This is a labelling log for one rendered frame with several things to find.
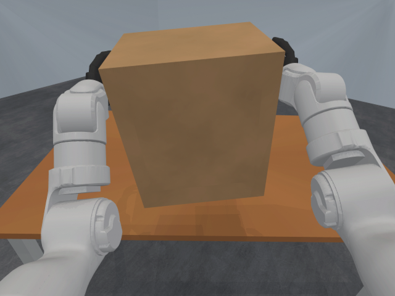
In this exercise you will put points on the table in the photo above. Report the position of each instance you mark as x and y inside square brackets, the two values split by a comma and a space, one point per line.
[283, 214]

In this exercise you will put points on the left robot upper arm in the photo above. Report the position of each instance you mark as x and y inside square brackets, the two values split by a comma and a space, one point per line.
[77, 235]

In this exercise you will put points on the robot right forearm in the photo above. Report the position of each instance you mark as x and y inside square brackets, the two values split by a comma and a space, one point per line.
[326, 115]

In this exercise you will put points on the left robot hand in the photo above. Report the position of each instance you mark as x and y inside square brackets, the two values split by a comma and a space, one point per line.
[93, 73]

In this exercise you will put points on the carton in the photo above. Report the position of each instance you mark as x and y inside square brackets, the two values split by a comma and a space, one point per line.
[195, 108]

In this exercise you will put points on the right robot upper arm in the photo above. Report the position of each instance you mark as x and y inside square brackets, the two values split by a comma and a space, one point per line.
[359, 203]

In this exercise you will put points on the robot left forearm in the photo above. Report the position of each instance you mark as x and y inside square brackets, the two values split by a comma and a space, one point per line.
[79, 139]

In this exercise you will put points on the right robot hand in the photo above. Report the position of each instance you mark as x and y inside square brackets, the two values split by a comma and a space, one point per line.
[289, 54]

